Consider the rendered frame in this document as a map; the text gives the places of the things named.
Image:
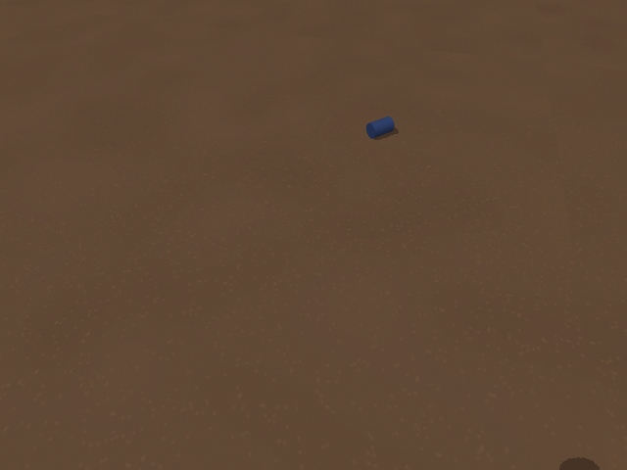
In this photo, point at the can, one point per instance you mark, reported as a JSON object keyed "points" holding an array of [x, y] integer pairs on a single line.
{"points": [[380, 127]]}

